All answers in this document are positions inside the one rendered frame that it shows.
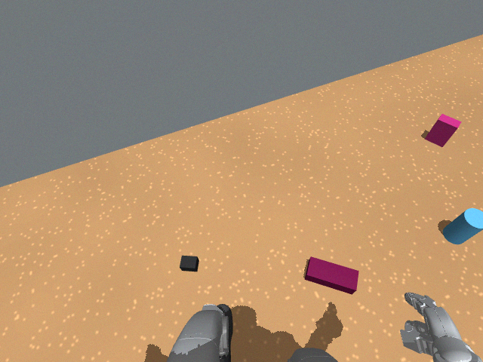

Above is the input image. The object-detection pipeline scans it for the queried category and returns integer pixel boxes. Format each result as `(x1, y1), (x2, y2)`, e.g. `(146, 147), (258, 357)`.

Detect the left robot foot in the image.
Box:
(217, 304), (232, 362)

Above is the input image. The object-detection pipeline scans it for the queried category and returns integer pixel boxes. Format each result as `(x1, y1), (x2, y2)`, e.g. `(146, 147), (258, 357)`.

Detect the right robot hand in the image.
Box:
(400, 293), (462, 356)

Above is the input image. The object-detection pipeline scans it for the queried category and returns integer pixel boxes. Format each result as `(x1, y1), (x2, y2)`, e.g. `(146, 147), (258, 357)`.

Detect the right robot arm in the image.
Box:
(432, 336), (482, 362)

